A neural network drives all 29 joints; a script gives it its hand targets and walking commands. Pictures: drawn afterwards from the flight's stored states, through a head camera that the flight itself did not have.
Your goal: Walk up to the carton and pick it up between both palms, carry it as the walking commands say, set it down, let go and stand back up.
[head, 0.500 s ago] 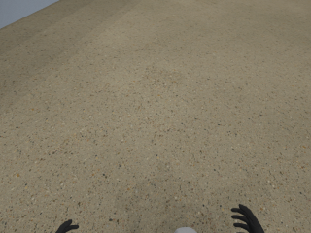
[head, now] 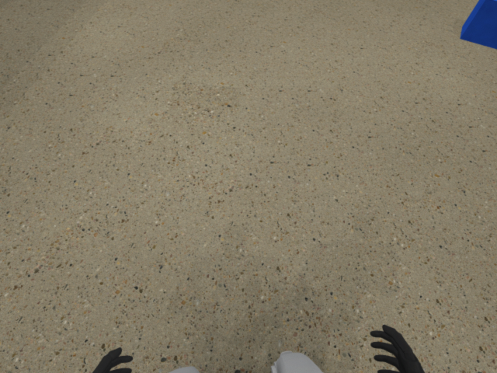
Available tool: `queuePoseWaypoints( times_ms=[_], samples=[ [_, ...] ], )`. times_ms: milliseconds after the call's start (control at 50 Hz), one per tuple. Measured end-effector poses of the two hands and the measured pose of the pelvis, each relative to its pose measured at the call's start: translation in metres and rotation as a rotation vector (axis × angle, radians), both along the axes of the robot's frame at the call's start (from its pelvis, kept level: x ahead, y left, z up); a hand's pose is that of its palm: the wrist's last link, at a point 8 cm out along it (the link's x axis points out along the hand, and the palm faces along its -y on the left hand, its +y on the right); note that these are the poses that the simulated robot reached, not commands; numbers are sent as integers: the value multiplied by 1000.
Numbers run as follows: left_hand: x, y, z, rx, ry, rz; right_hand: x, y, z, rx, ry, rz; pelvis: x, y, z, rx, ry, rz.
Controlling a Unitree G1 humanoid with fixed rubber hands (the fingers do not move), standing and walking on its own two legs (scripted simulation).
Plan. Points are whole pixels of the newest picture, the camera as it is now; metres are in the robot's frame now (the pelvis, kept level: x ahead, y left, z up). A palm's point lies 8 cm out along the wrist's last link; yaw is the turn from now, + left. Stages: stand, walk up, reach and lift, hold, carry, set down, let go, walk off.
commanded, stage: walk up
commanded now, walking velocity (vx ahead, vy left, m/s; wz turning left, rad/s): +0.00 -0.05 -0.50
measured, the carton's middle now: (492, 18) +2.42 -1.86 -0.60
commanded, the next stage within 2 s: none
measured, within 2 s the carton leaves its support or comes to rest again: neither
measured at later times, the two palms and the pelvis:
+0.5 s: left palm (175, 344) +0.18 +0.13 -0.12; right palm out of the picture +0.12 -0.38 -0.11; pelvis +0.04 -0.10 -0.01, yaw -12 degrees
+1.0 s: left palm (274, 286) +0.28 -0.05 -0.13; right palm out of the picture +0.07 -0.53 -0.11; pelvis +0.11 -0.25 -0.01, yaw -23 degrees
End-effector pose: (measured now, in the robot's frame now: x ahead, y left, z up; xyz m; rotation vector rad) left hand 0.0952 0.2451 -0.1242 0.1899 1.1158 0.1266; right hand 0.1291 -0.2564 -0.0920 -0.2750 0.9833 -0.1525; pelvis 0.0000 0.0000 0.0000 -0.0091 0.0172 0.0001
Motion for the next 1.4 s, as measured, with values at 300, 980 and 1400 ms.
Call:
queuePoseWaypoints(
  times_ms=[300,980,1400],
  samples=[
    [107,-48,19,-36,-150,-163,-13,-60,9,-63,3,-155,27,-39,0,-1,-14,-122],
    [185,-285,1,-21,-30,-423,-65,-264,-15,-2,74,-483,108,-245,-11,28,-14,-401],
    [324,-422,15,-63,-66,-492,22,-358,7,-2,50,-567,239,-356,10,4,-57,-485]
  ],
)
